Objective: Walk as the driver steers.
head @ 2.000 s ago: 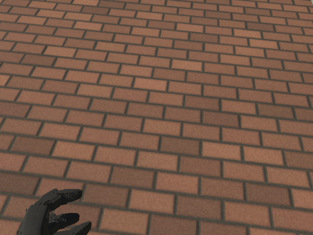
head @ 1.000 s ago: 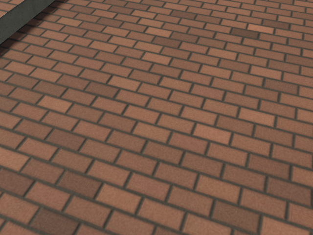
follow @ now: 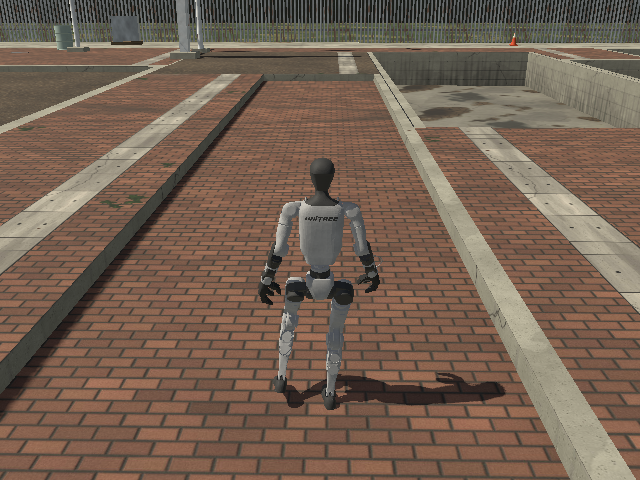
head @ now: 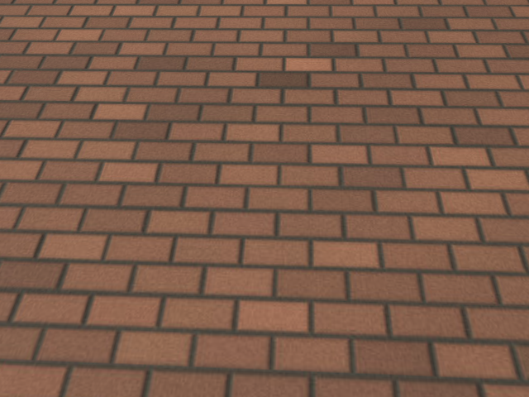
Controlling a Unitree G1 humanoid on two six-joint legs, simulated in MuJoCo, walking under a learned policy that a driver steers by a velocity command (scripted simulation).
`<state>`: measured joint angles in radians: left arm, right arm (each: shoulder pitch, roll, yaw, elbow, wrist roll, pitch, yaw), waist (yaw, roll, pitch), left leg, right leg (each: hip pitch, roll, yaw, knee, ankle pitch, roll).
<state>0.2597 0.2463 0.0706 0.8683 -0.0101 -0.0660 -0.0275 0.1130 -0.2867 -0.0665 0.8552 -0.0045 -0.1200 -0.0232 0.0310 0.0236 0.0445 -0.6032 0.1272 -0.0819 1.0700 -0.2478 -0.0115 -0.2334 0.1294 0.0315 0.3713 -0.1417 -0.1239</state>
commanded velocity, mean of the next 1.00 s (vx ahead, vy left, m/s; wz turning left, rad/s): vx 0.22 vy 0.00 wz -0.40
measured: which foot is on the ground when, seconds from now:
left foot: up 0.00-0.28, down 0.30-0.76, up 0.78-1.00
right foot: down 0.00-0.30, up 0.32-0.74, down 0.76-1.00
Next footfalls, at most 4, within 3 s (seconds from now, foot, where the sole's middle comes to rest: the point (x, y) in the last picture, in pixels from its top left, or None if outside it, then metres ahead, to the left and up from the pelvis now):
0.30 left None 0.37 0.13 -0.78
0.76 right None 0.34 -0.14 -0.78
1.18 left None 0.38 0.10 -0.78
1.72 right None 0.39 -0.13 -0.78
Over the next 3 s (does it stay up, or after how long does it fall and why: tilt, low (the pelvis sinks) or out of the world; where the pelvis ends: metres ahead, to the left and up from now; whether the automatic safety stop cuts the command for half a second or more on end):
stays up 0.93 0.13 0.00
